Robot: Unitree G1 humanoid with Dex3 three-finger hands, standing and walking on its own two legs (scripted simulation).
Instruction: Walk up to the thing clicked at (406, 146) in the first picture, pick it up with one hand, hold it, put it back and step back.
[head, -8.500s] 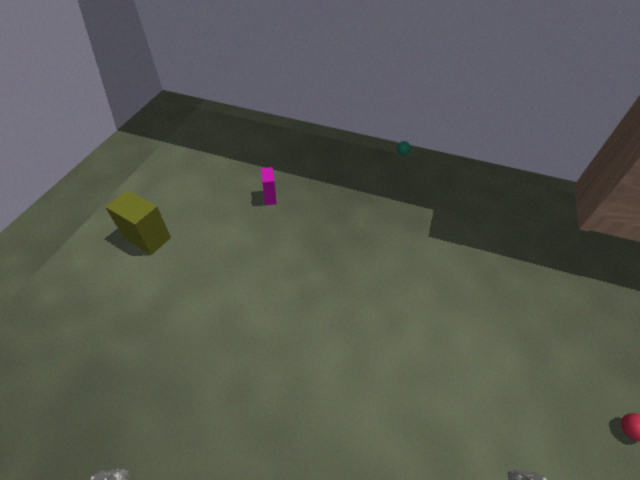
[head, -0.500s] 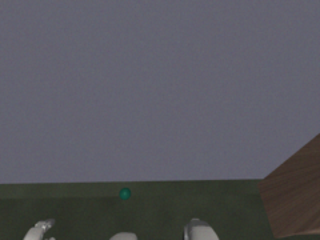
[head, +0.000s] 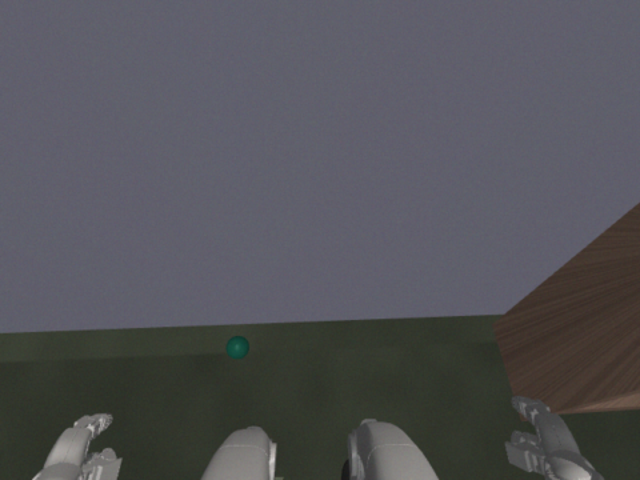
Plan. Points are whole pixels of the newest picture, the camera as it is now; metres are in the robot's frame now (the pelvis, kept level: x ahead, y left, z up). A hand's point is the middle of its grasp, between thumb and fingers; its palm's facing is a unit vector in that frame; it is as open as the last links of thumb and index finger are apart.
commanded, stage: walk up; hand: left
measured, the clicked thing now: (237, 347) +0.44 +0.24 -0.72
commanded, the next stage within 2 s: none
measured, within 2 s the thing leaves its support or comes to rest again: neither
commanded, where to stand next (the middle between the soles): +0.09 +0.01 m, yaw +0 degrees
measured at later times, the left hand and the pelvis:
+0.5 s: hand out of the picture +0.03 +0.29 -0.15, palm faces +0.04 -0.91 -0.41, open 7.4 cm; pelvis +0.02 +0.01 +0.00, yaw +2 degrees
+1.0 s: hand out of the picture +0.06 +0.28 -0.13, palm faces -0.06 -0.91 -0.41, open 7.4 cm; pelvis +0.01 +0.01 +0.01, yaw -3 degrees
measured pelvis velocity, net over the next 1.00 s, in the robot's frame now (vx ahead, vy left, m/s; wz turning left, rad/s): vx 0.01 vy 0.01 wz -0.05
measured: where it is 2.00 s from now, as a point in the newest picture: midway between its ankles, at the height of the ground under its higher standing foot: outside the picture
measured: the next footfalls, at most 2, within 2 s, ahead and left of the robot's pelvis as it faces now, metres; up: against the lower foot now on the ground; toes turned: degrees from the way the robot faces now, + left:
right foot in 0.06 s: +0.03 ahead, -0.12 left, +0.00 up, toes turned +0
left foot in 0.46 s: +0.11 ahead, +0.13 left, +0.00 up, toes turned -3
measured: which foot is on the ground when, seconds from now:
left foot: down 0.00-0.06, up 0.08-0.44, down 0.46-1.00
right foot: up 0.00-0.04, down 0.06-0.50, up 0.52-0.72, down 0.74-1.00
